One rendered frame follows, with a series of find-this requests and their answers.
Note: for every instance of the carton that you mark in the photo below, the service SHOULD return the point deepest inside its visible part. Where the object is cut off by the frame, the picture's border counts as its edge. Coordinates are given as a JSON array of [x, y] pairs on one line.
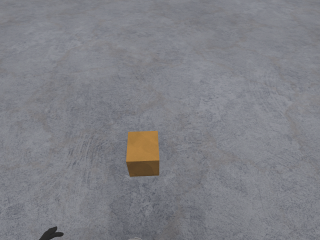
[[142, 156]]

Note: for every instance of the left robot hand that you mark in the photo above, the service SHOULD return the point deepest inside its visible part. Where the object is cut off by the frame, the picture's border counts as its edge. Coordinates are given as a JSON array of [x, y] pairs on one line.
[[51, 233]]

